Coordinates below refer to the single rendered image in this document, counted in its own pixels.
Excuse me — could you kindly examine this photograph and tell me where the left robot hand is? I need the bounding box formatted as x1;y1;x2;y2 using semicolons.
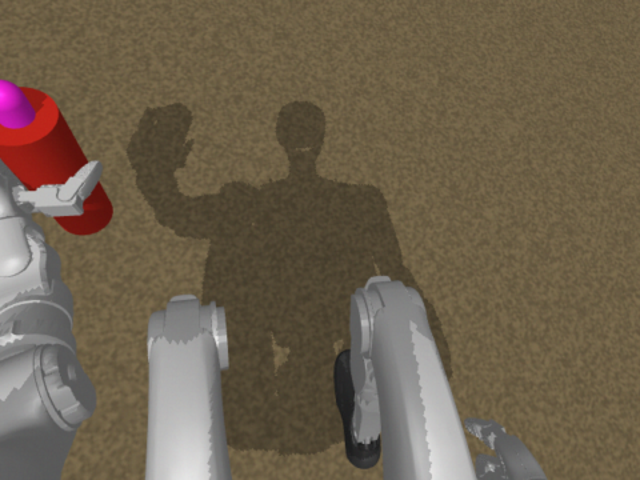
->
0;159;103;221

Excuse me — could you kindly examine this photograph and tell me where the bottle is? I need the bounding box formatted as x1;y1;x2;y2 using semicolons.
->
0;80;113;235

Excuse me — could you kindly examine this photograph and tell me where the right robot hand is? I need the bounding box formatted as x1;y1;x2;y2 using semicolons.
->
464;418;547;480

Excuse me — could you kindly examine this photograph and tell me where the left robot arm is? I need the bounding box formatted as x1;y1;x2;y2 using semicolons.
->
0;216;97;480

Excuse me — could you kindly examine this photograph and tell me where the right robot foot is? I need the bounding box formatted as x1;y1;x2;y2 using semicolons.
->
334;349;381;469

